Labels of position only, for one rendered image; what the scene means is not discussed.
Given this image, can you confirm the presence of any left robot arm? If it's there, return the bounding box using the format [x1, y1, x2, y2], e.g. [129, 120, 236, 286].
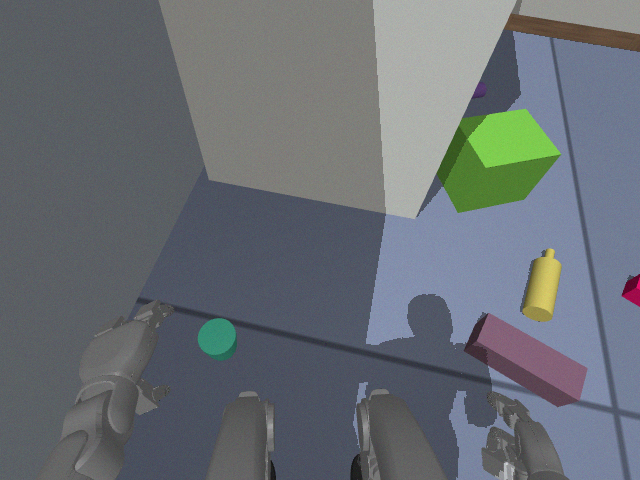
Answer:
[35, 375, 139, 480]

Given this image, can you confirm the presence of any left robot hand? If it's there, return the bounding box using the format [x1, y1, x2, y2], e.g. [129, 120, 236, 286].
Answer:
[79, 299, 174, 415]

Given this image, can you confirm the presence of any right robot hand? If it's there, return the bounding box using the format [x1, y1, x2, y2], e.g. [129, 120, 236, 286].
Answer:
[481, 391, 565, 480]

